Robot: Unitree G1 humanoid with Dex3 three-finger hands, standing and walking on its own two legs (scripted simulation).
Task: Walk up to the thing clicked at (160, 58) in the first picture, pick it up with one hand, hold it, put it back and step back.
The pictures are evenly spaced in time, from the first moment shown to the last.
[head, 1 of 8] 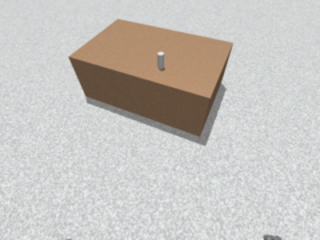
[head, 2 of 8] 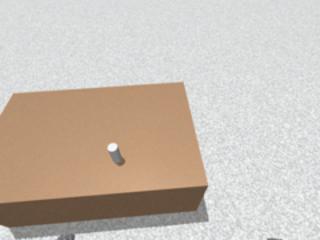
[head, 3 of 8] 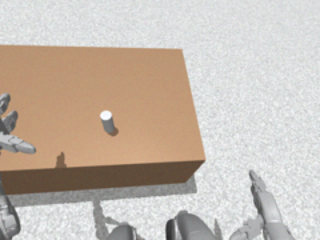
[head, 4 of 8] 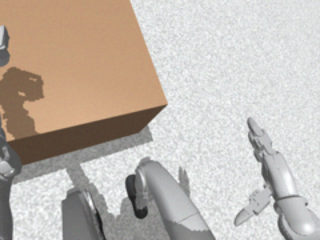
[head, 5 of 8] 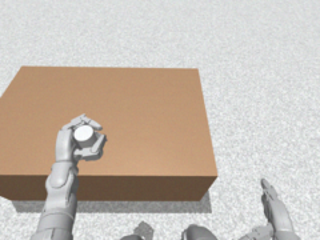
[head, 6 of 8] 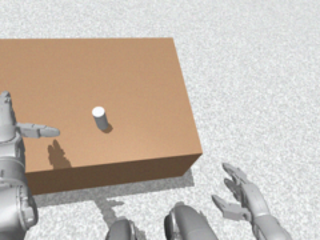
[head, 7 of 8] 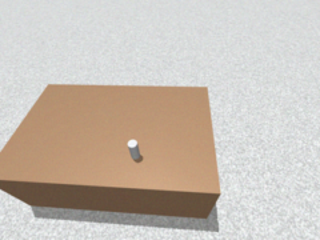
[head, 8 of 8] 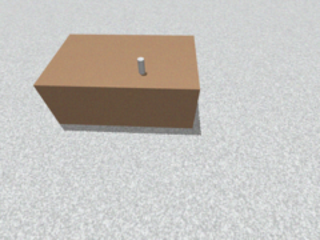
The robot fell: no
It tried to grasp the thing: yes
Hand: left
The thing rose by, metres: 0.30
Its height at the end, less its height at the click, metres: +0.00
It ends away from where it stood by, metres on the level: 0.01
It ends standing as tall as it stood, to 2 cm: yes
